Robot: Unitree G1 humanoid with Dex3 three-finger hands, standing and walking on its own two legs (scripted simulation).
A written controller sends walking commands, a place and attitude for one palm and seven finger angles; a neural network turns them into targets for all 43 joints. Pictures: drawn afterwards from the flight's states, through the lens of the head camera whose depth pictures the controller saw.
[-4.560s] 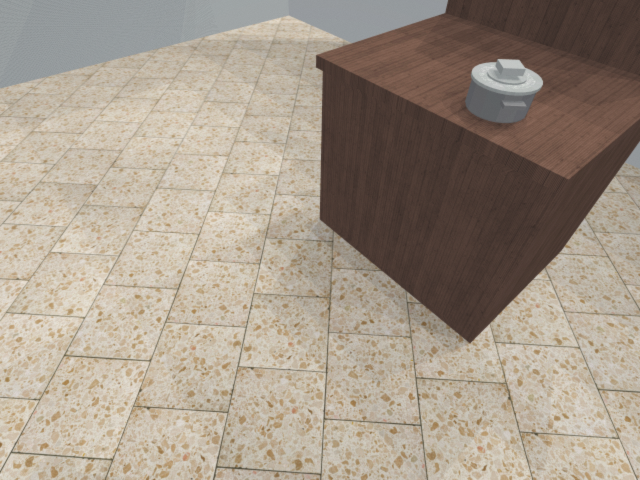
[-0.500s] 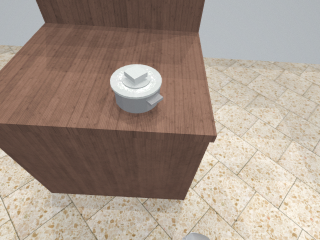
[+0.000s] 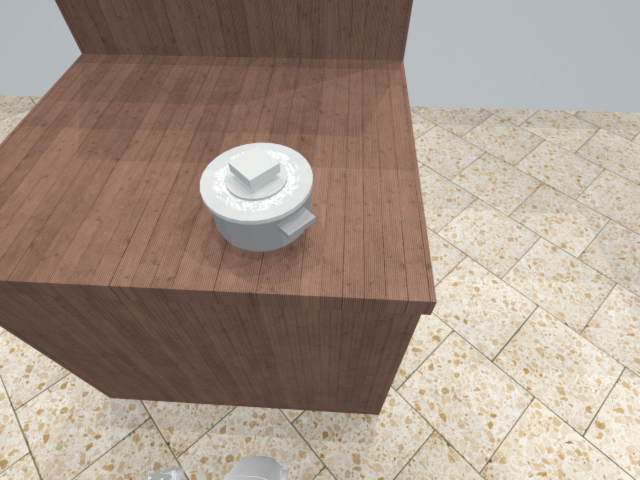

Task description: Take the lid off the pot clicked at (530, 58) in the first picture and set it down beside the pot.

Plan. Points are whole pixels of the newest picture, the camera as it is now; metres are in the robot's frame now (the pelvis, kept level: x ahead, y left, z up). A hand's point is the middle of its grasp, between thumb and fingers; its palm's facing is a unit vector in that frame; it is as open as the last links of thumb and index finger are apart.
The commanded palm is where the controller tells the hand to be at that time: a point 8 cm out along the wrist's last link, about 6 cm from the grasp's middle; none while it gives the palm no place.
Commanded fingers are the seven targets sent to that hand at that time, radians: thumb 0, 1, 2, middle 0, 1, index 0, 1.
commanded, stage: come to a stop and stand still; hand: left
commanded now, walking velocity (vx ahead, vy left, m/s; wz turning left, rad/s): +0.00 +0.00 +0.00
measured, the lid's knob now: (254, 167) +0.51 +0.14 +0.09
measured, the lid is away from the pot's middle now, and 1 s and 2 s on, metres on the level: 0.00 0.00 0.00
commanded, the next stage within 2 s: look again from close up in 1.20 s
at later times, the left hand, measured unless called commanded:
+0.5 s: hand out of the picture +0.00 +0.28 -0.18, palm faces +0.01 -0.96 -0.27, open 7.4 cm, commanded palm none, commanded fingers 0.00 0.90 0.90 -0.20 -0.30 -0.20 -0.30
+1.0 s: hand out of the picture +0.11 +0.25 -0.17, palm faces -0.02 -0.97 -0.24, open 7.4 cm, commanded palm none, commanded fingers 0.00 0.90 0.90 -0.20 -0.30 -0.20 -0.30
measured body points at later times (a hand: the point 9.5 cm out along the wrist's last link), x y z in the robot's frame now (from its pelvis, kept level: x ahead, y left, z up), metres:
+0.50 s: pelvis +0.00 +0.08 -0.01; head +0.01 +0.07 +0.44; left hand +0.00 +0.33 -0.16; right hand +0.06 -0.16 -0.16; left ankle +0.00 +0.16 -0.74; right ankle +0.05 -0.07 -0.73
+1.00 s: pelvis +0.05 +0.07 +0.00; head +0.06 +0.06 +0.45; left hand +0.11 +0.30 -0.15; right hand +0.06 -0.16 -0.16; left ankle +0.00 +0.16 -0.74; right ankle +0.05 -0.07 -0.74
